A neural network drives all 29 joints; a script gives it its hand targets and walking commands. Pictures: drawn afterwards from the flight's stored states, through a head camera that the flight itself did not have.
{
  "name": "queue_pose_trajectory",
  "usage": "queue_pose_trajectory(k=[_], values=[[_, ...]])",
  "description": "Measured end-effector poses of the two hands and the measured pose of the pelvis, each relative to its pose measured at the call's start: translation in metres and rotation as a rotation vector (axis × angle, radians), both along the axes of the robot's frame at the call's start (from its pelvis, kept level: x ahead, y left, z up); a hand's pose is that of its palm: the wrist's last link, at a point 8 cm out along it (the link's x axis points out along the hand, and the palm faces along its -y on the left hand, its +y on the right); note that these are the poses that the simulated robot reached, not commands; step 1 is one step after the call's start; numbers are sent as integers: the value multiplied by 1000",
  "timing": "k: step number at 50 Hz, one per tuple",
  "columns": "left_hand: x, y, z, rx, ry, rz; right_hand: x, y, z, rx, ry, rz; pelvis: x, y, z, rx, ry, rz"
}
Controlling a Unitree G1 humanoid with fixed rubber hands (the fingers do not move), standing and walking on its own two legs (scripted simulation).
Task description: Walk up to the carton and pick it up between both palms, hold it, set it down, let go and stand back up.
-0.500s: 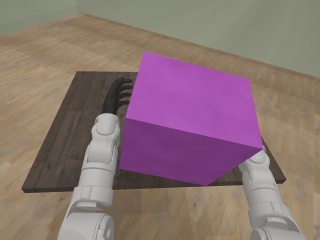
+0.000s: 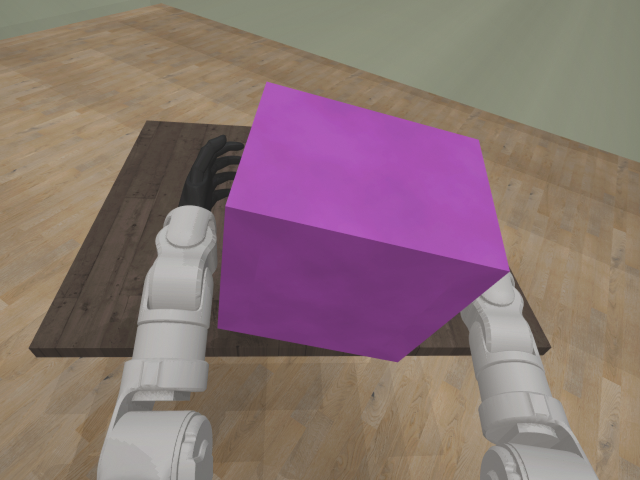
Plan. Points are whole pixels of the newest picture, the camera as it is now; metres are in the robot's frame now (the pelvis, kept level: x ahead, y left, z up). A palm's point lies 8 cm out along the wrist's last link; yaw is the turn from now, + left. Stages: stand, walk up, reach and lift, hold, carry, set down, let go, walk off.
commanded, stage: reach and lift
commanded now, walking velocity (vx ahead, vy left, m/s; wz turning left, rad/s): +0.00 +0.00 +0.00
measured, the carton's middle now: (340, 239) +0.37 -0.03 +0.13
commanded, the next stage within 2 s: hold in 1.84 s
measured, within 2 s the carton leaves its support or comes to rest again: neither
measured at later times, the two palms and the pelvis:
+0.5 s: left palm (191, 161) +0.39 +0.15 +0.22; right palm (487, 217) +0.36 -0.20 +0.18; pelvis +0.01 +0.00 +0.00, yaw +0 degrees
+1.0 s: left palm (166, 117) +0.39 +0.16 +0.28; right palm (498, 165) +0.37 -0.19 +0.25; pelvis +0.01 +0.02 +0.00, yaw -1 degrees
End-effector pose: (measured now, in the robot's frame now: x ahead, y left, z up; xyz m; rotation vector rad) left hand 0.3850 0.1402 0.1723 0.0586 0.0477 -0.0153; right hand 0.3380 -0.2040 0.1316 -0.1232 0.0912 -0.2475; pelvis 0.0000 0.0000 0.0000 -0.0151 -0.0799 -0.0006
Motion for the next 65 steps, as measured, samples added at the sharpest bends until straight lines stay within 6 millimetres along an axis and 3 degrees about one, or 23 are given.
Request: queue_pose_trajectory(k=[7,34,49,57,65], values=[[0,7,5,1,-2,18,7,6,7,-1,-2,16,3,-1,-1,-5,11,7],[8,9,66,2,24,43,22,7,68,97,9,20,14,9,-1,-19,24,-12],[5,20,102,-40,42,63,28,16,117,145,17,32,10,15,-1,-20,50,-21],[3,27,109,-51,55,64,28,22,134,151,27,35,7,16,-1,-18,57,-23],[1,31,108,-54,66,63,26,26,137,150,39,33,4,16,-1,-17,61,-23]])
